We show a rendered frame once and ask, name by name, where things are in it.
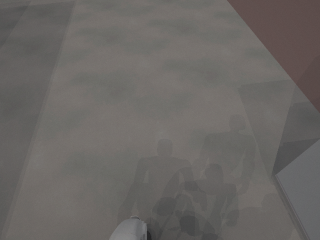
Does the left robot shin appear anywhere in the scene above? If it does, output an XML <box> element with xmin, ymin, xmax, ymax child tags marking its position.
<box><xmin>130</xmin><ymin>216</ymin><xmax>141</xmax><ymax>220</ymax></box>

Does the robot left thigh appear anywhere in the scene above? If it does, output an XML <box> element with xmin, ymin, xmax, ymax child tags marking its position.
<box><xmin>109</xmin><ymin>218</ymin><xmax>147</xmax><ymax>240</ymax></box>

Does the fridge door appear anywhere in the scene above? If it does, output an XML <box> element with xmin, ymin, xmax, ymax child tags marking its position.
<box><xmin>277</xmin><ymin>139</ymin><xmax>320</xmax><ymax>240</ymax></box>

